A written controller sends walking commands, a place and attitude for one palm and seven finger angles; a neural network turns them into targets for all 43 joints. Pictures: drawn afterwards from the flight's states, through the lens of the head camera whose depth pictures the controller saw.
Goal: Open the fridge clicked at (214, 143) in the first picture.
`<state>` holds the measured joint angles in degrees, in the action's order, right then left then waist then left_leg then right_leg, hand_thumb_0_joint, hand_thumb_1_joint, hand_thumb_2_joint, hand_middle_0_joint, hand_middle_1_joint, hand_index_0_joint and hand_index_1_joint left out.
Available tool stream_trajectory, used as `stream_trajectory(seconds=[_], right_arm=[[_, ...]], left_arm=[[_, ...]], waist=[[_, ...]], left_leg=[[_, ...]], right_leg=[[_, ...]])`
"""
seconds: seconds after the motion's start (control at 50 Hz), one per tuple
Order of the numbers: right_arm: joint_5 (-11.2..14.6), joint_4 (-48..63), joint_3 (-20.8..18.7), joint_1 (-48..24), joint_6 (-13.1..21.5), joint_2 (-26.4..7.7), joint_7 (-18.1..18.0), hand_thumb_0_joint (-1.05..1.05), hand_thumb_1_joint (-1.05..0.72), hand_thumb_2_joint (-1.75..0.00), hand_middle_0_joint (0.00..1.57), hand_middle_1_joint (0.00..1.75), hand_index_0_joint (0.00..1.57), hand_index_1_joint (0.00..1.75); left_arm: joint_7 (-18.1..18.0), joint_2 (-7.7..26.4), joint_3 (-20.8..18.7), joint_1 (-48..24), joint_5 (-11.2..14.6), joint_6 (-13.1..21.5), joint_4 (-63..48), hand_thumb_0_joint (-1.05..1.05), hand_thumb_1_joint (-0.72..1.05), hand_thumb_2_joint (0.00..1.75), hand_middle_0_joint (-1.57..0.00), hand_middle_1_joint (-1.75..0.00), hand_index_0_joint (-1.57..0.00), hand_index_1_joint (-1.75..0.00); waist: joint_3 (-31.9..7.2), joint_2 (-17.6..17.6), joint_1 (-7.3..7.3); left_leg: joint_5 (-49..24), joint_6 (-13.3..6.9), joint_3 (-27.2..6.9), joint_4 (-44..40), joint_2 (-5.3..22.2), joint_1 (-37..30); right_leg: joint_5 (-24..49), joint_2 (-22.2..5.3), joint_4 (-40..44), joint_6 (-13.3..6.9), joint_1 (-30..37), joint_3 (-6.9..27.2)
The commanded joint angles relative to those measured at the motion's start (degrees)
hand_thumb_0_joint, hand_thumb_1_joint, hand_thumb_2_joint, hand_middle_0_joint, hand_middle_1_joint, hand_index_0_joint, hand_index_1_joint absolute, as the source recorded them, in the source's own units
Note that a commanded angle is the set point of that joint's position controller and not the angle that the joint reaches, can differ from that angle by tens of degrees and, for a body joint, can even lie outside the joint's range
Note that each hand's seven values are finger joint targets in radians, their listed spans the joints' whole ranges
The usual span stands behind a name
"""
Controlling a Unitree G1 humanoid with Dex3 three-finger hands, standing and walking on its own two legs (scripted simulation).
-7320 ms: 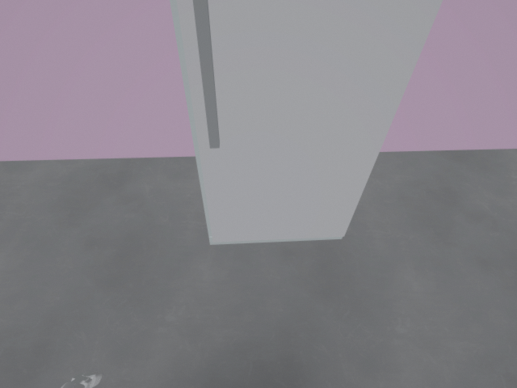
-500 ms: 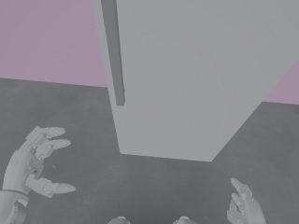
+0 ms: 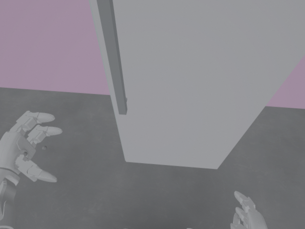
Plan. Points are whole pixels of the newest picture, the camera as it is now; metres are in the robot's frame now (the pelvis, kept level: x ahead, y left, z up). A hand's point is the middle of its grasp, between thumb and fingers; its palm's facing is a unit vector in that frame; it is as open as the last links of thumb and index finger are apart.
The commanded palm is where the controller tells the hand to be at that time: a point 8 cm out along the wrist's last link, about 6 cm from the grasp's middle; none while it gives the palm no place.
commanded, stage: raise the hand to about handle height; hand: left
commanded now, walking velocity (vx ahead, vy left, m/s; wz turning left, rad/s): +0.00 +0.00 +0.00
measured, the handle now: (115, 49) +0.53 +0.14 +0.18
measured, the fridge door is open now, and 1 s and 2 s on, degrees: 0 0 0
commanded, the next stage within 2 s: move the hooked fingers beside the handle in 0.44 s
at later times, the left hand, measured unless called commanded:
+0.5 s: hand (45, 151) +0.26 +0.27 +0.09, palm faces +0.02 -1.00 -0.03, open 13.9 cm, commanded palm +0.23 +0.32 +0.09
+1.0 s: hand (64, 132) +0.32 +0.24 +0.09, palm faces +0.00 -1.00 -0.02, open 13.9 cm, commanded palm +0.30 +0.30 +0.08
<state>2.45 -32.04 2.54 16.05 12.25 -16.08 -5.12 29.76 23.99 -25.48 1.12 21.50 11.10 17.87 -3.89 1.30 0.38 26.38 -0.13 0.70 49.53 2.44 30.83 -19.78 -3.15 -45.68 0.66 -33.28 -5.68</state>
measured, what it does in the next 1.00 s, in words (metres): stands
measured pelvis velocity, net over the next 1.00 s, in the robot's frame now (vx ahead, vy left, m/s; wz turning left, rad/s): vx -0.01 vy -0.01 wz -0.01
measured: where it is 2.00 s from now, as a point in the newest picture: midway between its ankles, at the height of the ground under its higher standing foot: outside the picture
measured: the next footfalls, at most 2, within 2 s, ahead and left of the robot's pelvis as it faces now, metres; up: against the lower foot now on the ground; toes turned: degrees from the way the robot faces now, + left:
none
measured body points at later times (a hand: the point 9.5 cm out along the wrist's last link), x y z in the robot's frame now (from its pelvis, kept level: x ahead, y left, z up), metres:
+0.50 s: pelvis -0.01 +0.00 +0.00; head +0.03 +0.00 +0.45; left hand +0.26 +0.32 +0.09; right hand +0.15 -0.24 -0.07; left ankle -0.02 +0.11 -0.70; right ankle +0.03 -0.13 -0.70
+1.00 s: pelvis -0.01 -0.01 +0.00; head +0.03 -0.01 +0.45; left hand +0.31 +0.30 +0.09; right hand +0.12 -0.26 -0.09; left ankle -0.02 +0.11 -0.70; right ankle +0.03 -0.13 -0.70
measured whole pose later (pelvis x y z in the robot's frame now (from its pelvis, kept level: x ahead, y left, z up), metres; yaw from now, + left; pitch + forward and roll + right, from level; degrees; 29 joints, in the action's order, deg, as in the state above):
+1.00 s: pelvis -0.01 -0.01 +0.00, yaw -1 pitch +8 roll -1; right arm 2.4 -32.6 2.7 16.9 10.1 -16.0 -5.5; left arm 27.1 23.8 -23.5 -12.2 17.8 13.1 30.7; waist -2.8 0.7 -1.1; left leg 24.4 0.4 1.5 48.1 2.4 31.4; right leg -18.5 -3.0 -45.8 0.0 -34.9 -4.7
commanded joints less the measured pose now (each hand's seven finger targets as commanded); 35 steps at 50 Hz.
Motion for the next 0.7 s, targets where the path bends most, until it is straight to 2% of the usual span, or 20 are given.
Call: stream_trajectory(seconds=[0.0,0.06,0.1,0.14,0.18,0.2,0.26,0.32,0.38,0.42,0.5,0.52,0.54,0.56,0.6,0.66,0.68], right_arm=[[0.4,8.7,-3.8,-2.3,3.5,-7.9,-0.5,0.0,-0.9,-0.9,0.2,0.3,0.2,0.3],[0.2,9.1,-3.9,-2.3,3.4,-8.1,-0.2,0.0,-0.9,-0.9,0.2,0.3,0.2,0.3],[0.3,9.3,-4.0,-2.2,3.3,-8.0,-0.2,0.0,-0.9,-0.9,0.2,0.3,0.2,0.3],[0.4,9.1,-4.0,-2.1,3.4,-7.8,-0.3,0.0,-0.9,-0.9,0.2,0.3,0.2,0.3],[0.1,9.0,-3.9,-2.1,3.5,-7.8,-0.4,0.0,-0.9,-0.9,0.2,0.3,0.2,0.3],[0.2,8.8,-3.9,-2.1,3.6,-7.6,-0.4,0.0,-0.9,-0.9,0.2,0.3,0.2,0.3],[0.1,8.5,-3.8,-1.9,3.7,-7.9,-0.6,0.0,-0.9,-0.9,0.2,0.3,0.2,0.3],[0.4,8.5,-3.7,-2.3,3.7,-7.8,-0.8,0.0,-0.9,-0.9,0.2,0.3,0.2,0.3],[0.3,8.6,-3.6,-2.3,3.8,-7.8,-1.0,0.0,-0.9,-0.9,0.2,0.3,0.2,0.3],[0.4,8.6,-3.6,-2.3,3.7,-7.8,-1.1,0.0,-0.9,-0.9,0.2,0.3,0.2,0.3],[0.3,8.7,-3.6,-2.5,4.0,-7.8,-0.9,0.0,-0.9,-0.9,0.2,0.3,0.2,0.3],[0.4,8.6,-3.6,-2.4,4.0,-7.7,-1.0,0.0,-0.9,-0.9,0.2,0.3,0.2,0.3],[0.4,8.4,-3.5,-2.4,4.0,-7.8,-1.2,0.0,-0.9,-0.9,0.2,0.3,0.2,0.3],[0.3,7.9,-3.4,-2.2,3.9,-7.9,-1.3,0.0,-0.9,-0.9,0.2,0.3,0.2,0.3],[0.4,7.7,-3.4,-2.1,3.9,-7.9,-1.6,0.0,-0.9,-0.9,0.2,0.3,0.2,0.3],[0.2,7.3,-3.4,-1.7,3.8,-8.1,-1.8,0.0,-0.9,-0.9,0.2,0.3,0.2,0.3],[0.3,7.4,-3.4,-1.8,3.6,-7.9,-1.8,0.0,-0.9,-0.9,0.2,0.3,0.2,0.3]], left_arm=[[0.4,13.0,-4.8,-7.9,1.6,3.6,-9.0,0.0,-0.5,0.3,-0.3,-1.2,-0.3,-1.2],[0.0,13.8,-5.8,-7.9,1.7,3.7,-8.7,0.0,-0.5,0.3,-0.3,-1.2,-0.3,-1.2],[-0.3,14.4,-6.2,-9.0,1.4,4.2,-10.2,0.0,-0.5,0.3,-0.3,-1.2,-0.3,-1.2],[-0.7,13.5,-5.6,-9.1,1.4,4.8,-10.2,0.0,-0.5,0.3,-0.3,-1.2,-0.3,-1.2],[-1.0,15.3,-6.5,-11.1,1.2,5.7,-12.3,0.0,-0.5,0.3,-0.3,-1.2,-0.3,-1.2],[-1.1,14.2,-5.9,-10.4,1.0,6.0,-11.9,0.0,-0.5,0.3,-0.3,-1.2,-0.3,-1.2],[-1.1,14.3,-5.7,-10.5,0.9,6.1,-10.9,0.0,-0.5,0.3,-0.3,-1.2,-0.3,-1.2],[-0.6,13.6,-4.7,-11.0,0.6,5.5,-9.9,0.0,-0.5,0.3,-0.3,-1.2,-0.3,-1.2],[-0.2,14.1,-5.4,-11.4,1.1,5.1,-9.8,0.0,-0.5,0.3,-0.3,-1.2,-0.3,-1.2],[0.1,13.0,-4.6,-10.8,1.2,4.9,-8.6,0.0,-0.5,0.3,-0.3,-1.2,-0.3,-1.2],[0.1,14.0,-5.0,-11.8,1.0,5.2,-9.9,0.0,-0.5,0.3,-0.3,-1.2,-0.3,-1.2],[0.1,13.3,-4.5,-11.6,1.0,5.2,-9.8,0.0,-0.5,0.3,-0.3,-1.2,-0.3,-1.2],[-0.1,13.1,-3.8,-13.8,0.7,5.1,-9.6,0.0,-0.5,0.3,-0.3,-1.2,-0.3,-1.2],[-0.2,12.6,-2.8,-16.6,0.6,5.2,-9.5,0.0,-0.5,0.3,-0.3,-1.2,-0.3,-1.2],[-0.4,11.6,-1.3,-19.7,0.4,5.2,-8.6,0.0,-0.5,0.3,-0.3,-1.2,-0.3,-1.2],[-1.1,12.8,-1.6,-20.9,-0.5,5.3,-6.8,0.0,-0.5,0.3,-0.3,-1.2,-0.3,-1.2],[-1.2,12.8,-1.5,-21.7,-0.6,5.3,-6.9,0.0,-0.5,0.3,-0.3,-1.2,-0.3,-1.2]], waist=[[-12.4,2.6,0.72],[-11.3,1.3,1.21],[-12.6,3.3,0.98],[-11.5,2.4,0.63],[-13.3,4.9,0.84],[-12.7,4.7,0.65],[-11.7,3.2,0.49],[-10.6,5.0,0.36],[-11.6,3.0,0.42],[-10.9,1.3,0.12],[-12.0,3.3,0.49],[-11.8,3.2,0.21],[-11.1,2.4,-0.24],[-10.3,3.4,-0.7],[-10.8,3.6,-1.12],[-11.1,2.0,-0.76],[-12.0,3.3,-0.87]], left_leg=[[-18.3,-0.2,-1.1,-9.5,-2.7,-2.6],[-17.9,-0.3,-1.1,-9.7,-2.8,-1.6],[-17.5,-0.2,-0.9,-10.0,-2.7,-2.7],[-16.4,-0.3,-0.9,-10.2,-2.7,-2.5],[-16.8,-0.2,-0.9,-10.2,-2.7,-3.4],[-17.0,-0.2,-1.0,-10.3,-2.7,-3.8],[-16.7,-0.3,-1.1,-10.2,-2.6,-3.2],[-14.9,0.0,-1.3,-10.9,-2.6,-3.3],[-14.9,-0.2,-1.4,-10.8,-2.7,-3.4],[-14.3,-0.3,-1.2,-10.6,-2.7,-2.7],[-15.1,-0.2,-1.3,-10.5,-2.7,-3.4],[-14.8,-0.3,-1.2,-10.4,-2.8,-3.6],[-14.0,-0.2,-1.4,-10.4,-2.7,-3.1],[-13.9,-0.3,-1.3,-10.1,-2.7,-3.2],[-12.6,-0.2,-1.6,-10.3,-2.7,-3.5],[-12.6,-0.2,-1.7,-10.2,-2.6,-2.9],[-12.5,-0.2,-1.5,-10.2,-2.7,-3.3]], right_leg=[[12.3,3.1,5.4,-1.9,11.6,2.0],[11.8,3.2,5.6,-2.1,12.0,2.2],[11.4,3.1,5.6,-2.0,11.8,2.3],[10.3,3.2,6.0,-1.9,11.0,2.3],[10.5,3.2,5.7,-2.1,12.0,2.6],[10.6,3.2,5.6,-2.1,11.5,2.3],[10.4,3.4,5.7,-2.1,11.4,2.3],[8.8,3.3,5.9,-2.0,10.0,2.0],[8.9,3.3,6.1,-2.0,11.0,2.2],[8.6,3.3,6.4,-1.8,10.5,2.2],[9.3,3.2,5.9,-2.0,10.9,2.4],[9.2,3.2,6.0,-1.9,10.3,2.4],[8.4,3.3,5.9,-1.8,9.5,2.2],[8.2,3.4,5.8,-2.0,9.0,2.4],[7.1,3.2,5.8,-1.8,8.3,2.3],[6.6,3.1,5.8,-2.0,8.9,2.4],[6.9,2.9,5.8,-1.9,8.9,2.7]])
